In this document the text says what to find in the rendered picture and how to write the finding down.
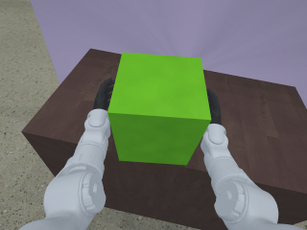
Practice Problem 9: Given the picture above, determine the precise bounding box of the right robot upper arm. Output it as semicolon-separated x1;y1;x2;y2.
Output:
214;179;304;230

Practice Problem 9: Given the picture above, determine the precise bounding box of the pedestal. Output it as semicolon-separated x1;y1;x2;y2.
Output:
21;48;307;230

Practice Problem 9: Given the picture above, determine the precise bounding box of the left robot upper arm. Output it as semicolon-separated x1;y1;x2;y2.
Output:
18;171;106;230

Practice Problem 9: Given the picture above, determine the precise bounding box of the carton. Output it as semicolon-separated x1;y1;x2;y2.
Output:
107;52;212;166

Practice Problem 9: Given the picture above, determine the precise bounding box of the left robot hand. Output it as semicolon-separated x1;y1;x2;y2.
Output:
93;78;115;111

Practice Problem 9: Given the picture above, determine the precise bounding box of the robot left forearm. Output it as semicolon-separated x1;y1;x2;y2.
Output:
43;108;111;213

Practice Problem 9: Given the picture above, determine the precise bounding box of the right robot hand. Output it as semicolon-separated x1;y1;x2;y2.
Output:
206;88;222;125

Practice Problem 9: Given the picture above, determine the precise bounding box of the robot right forearm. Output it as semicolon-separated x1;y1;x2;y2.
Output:
201;124;262;196

